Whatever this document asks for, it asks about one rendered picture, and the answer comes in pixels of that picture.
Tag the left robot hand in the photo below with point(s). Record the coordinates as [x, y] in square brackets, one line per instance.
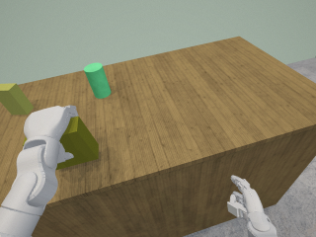
[51, 122]

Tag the robot left forearm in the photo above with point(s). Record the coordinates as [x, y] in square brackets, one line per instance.
[35, 185]

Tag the robot right forearm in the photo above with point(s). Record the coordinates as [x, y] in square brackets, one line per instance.
[259, 225]

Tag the sponge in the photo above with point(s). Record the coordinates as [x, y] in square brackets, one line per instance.
[77, 140]

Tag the right robot hand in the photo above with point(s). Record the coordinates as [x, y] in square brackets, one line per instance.
[241, 205]

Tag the table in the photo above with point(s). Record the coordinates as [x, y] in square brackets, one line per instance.
[174, 129]

